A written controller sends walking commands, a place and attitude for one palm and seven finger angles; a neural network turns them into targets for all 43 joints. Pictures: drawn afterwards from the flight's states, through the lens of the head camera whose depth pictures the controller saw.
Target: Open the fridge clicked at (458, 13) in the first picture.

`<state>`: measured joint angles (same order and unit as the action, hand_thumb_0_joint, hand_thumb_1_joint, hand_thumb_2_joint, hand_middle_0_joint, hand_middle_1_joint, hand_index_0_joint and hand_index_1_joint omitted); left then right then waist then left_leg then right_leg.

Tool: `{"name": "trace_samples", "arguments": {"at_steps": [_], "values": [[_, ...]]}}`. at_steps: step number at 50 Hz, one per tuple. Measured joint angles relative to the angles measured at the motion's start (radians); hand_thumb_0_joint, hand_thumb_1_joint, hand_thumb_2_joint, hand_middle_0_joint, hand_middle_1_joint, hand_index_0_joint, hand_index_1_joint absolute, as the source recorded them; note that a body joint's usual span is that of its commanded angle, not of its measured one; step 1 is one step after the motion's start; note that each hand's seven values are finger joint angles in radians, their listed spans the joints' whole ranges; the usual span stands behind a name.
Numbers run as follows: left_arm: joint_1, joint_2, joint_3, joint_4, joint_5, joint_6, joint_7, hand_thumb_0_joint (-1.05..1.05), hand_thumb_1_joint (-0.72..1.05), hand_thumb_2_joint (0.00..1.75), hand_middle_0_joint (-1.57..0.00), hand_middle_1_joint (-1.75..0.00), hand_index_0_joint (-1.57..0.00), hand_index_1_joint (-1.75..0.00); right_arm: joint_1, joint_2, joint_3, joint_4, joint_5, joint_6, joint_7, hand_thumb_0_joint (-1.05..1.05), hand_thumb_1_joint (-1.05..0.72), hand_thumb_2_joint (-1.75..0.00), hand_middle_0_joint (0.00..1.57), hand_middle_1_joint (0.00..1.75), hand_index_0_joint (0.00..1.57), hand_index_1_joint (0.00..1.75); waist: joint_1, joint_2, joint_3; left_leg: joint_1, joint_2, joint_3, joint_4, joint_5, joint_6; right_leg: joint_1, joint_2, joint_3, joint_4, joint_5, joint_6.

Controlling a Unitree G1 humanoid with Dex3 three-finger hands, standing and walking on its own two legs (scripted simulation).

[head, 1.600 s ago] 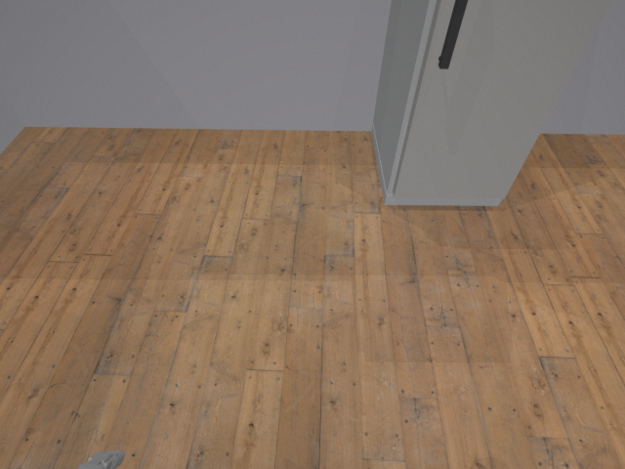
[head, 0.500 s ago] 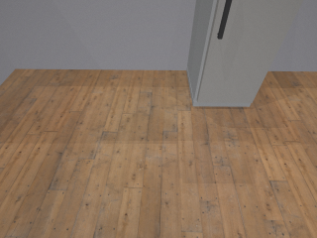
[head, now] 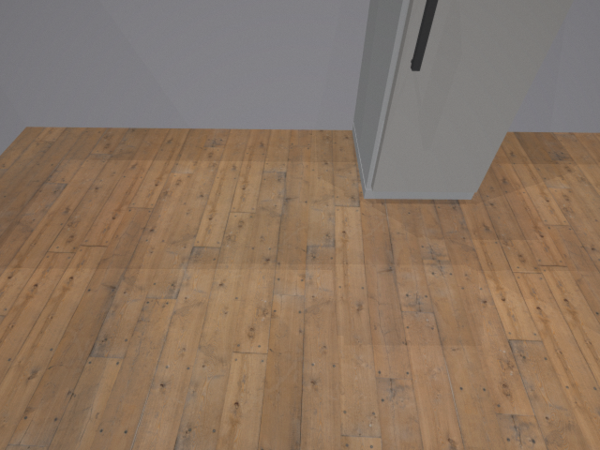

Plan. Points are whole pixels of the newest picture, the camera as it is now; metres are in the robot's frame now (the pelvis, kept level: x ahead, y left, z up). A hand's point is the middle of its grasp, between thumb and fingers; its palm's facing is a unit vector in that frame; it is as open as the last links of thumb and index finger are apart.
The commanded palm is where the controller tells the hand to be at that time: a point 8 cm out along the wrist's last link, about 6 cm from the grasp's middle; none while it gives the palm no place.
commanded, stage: walk to a spot facing it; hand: left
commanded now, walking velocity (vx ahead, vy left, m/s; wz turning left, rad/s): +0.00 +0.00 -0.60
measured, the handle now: out of the picture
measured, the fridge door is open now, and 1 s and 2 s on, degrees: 0 0 0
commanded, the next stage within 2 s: none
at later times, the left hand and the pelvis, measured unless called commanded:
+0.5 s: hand out of the picture +0.05 +0.16 -0.17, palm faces -0.17 -0.95 -0.25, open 7.4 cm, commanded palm none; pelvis -0.02 -0.03 -0.01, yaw -13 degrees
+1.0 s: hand (200, 404) +0.22 +0.18 -0.17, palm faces -0.43 -0.88 -0.20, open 7.4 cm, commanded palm none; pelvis +0.08 +0.01 +0.00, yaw -31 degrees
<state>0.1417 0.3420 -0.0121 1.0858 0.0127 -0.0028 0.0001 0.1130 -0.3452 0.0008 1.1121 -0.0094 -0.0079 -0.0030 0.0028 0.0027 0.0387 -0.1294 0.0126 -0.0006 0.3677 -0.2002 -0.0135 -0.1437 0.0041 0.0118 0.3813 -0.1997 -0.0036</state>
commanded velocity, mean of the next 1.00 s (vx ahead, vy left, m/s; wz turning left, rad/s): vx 0.20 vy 0.00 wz -0.60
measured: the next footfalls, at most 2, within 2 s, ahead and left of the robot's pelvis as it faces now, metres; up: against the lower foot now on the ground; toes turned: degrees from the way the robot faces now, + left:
left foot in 0.82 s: +0.12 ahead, +0.10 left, +0.00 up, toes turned -23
right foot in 1.32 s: +0.22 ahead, -0.26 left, +0.00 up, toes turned -50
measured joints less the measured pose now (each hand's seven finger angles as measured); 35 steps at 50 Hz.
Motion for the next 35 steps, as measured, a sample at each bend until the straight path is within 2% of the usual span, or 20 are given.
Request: {"name": "trace_samples", "arguments": {"at_steps": [4, 10, 14, 15, 16, 17, 19, 22, 27, 35], "values": [[0.013, -0.010, 0.010, -0.024, 0.000, 0.022, 0.009, 0.00, 0.90, 0.90, -0.21, -0.30, -0.20, -0.30, -0.004, 0.015, -0.007, -0.029, -0.002, 0.009, -0.012, 0.01, -0.91, -0.90, 0.21, 0.30, 0.20, 0.30, 0.010, 0.000, 0.001, -0.024, 0.010, 0.027, 0.040, -0.022, -0.003, -0.036, 0.011, 0.026, 0.042, -0.011, 0.000], [0.053, -0.048, 0.023, -0.083, 0.005, 0.058, 0.001, 0.00, 0.90, 0.90, -0.20, -0.30, -0.20, -0.30, 0.012, 0.074, -0.021, -0.104, -0.005, 0.027, -0.020, 0.01, -0.91, -0.90, 0.21, 0.30, 0.20, 0.30, 0.011, -0.017, 0.020, -0.078, 0.026, 0.090, 0.142, -0.077, -0.004, -0.138, 0.030, 0.084, 0.189, -0.059, -0.002], [0.073, -0.082, 0.037, -0.120, 0.006, 0.072, -0.010, 0.00, 0.90, 0.90, -0.20, -0.30, -0.20, -0.30, 0.029, 0.104, -0.031, -0.132, -0.009, 0.032, -0.017, 0.01, -0.91, -0.90, 0.21, 0.30, 0.20, 0.30, 0.019, -0.015, 0.049, -0.097, 0.046, 0.138, 0.212, -0.115, -0.010, -0.207, 0.011, 0.019, 0.375, -0.197, 0.009], [0.081, -0.094, 0.040, -0.129, 0.007, 0.070, -0.013, 0.00, 0.90, 0.90, -0.20, -0.30, -0.20, -0.30, 0.034, 0.107, -0.033, -0.136, -0.010, 0.034, -0.016, 0.01, -0.91, -0.90, 0.21, 0.30, 0.20, 0.30, 0.022, -0.005, 0.053, -0.104, 0.059, 0.145, 0.239, -0.129, -0.017, -0.198, 0.006, -0.002, 0.364, -0.193, 0.009], [0.092, -0.103, 0.041, -0.140, 0.008, 0.063, -0.016, 0.00, 0.90, 0.90, -0.20, -0.30, -0.20, -0.30, 0.040, 0.107, -0.036, -0.140, -0.010, 0.038, -0.015, 0.01, -0.91, -0.90, 0.21, 0.30, 0.20, 0.30, 0.024, 0.007, 0.053, -0.122, 0.074, 0.149, 0.281, -0.150, -0.025, -0.184, 0.005, -0.017, 0.322, -0.127, -0.002], [0.099, -0.112, 0.042, -0.146, 0.013, 0.052, -0.014, 0.00, 0.90, 0.90, -0.20, -0.30, -0.20, -0.30, 0.041, 0.107, -0.041, -0.142, -0.008, 0.045, -0.014, 0.01, -0.91, -0.90, 0.21, 0.30, 0.20, 0.30, 0.022, 0.019, 0.056, -0.158, 0.084, 0.135, 0.361, -0.196, -0.031, -0.195, 0.016, -0.024, 0.331, -0.108, -0.025], [0.107, -0.133, 0.041, -0.154, 0.010, 0.042, -0.007, 0.00, 0.90, 0.90, -0.20, -0.30, -0.20, -0.30, 0.044, 0.107, -0.048, -0.141, -0.004, 0.061, -0.017, 0.01, -0.91, -0.90, 0.21, 0.30, 0.20, 0.30, 0.017, 0.036, 0.063, -0.238, 0.064, 0.066, 0.545, -0.270, -0.031, -0.199, 0.032, -0.031, 0.333, -0.128, -0.060], [0.124, -0.157, 0.040, -0.156, 0.006, 0.039, -0.001, 0.00, 0.90, 0.90, -0.21, -0.30, -0.20, -0.30, 0.046, 0.106, -0.052, -0.136, -0.009, 0.067, -0.010, 0.01, -0.91, -0.90, 0.21, 0.30, 0.20, 0.30, 0.022, 0.040, 0.057, -0.313, 0.046, 0.026, 0.700, -0.226, -0.036, -0.173, 0.052, -0.014, 0.243, -0.093, -0.071], [0.166, -0.165, 0.045, -0.143, 0.007, 0.018, -0.007, 0.00, 0.90, 0.90, -0.21, -0.30, -0.20, -0.30, 0.061, 0.105, -0.057, -0.145, -0.017, 0.051, 0.002, 0.01, -0.91, -0.90, 0.21, 0.30, 0.20, 0.30, 0.025, 0.017, 0.017, -0.335, 0.047, 0.023, 0.680, -0.153, -0.049, -0.132, 0.066, 0.038, 0.093, -0.006, -0.076], [0.221, -0.146, 0.061, -0.122, 0.013, -0.003, -0.013, 0.00, 0.90, 0.90, -0.21, -0.30, -0.20, -0.30, 0.055, 0.093, -0.066, -0.166, -0.014, 0.028, 0.003, 0.01, -0.91, -0.90, 0.20, 0.30, 0.20, 0.30, 0.048, -0.002, -0.037, -0.288, 0.041, 0.005, 0.485, -0.158, -0.047, -0.095, 0.091, 0.126, 0.009, 0.027, -0.062]]}}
